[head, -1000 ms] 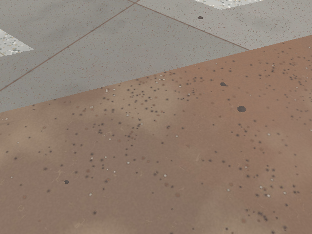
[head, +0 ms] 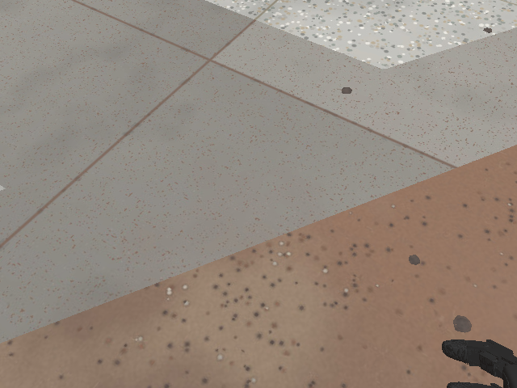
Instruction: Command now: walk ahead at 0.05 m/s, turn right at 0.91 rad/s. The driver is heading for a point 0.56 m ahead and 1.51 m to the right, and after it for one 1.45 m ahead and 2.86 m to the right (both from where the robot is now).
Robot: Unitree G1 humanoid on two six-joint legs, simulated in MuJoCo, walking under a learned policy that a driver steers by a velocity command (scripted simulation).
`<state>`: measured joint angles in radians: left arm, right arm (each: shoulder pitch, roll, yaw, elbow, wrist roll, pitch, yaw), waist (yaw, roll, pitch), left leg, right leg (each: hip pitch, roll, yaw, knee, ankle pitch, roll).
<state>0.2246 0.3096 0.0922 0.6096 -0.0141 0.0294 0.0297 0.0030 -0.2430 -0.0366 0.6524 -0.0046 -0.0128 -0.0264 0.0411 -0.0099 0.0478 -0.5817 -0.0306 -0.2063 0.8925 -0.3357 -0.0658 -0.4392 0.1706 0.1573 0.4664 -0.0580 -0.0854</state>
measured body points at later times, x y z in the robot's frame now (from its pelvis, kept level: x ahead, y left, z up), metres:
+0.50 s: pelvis +0.05 +0.06 +0.01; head +0.09 +0.04 +0.46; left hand +0.33 +0.22 -0.08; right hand +0.05 -0.26 -0.08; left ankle +0.11 +0.17 -0.73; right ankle +0.00 -0.08 -0.68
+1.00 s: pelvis +0.07 +0.00 +0.00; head +0.08 -0.03 +0.45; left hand +0.41 +0.02 -0.06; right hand -0.06 -0.30 -0.08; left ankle +0.20 +0.05 -0.72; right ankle -0.02 -0.06 -0.73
